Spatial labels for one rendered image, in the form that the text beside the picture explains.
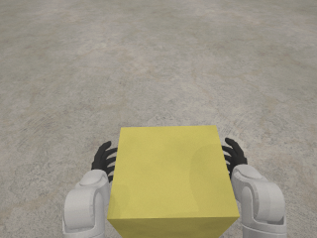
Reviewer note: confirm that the robot right forearm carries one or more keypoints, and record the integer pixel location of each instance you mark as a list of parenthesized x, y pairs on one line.
[(263, 213)]

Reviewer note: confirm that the right robot hand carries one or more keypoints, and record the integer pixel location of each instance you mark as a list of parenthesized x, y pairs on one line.
[(237, 155)]

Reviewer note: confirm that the carton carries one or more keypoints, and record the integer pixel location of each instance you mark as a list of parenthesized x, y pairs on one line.
[(171, 182)]

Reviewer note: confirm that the left robot hand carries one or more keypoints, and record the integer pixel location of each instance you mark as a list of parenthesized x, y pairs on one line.
[(100, 162)]

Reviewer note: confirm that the robot left forearm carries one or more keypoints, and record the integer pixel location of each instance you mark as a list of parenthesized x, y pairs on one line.
[(83, 213)]

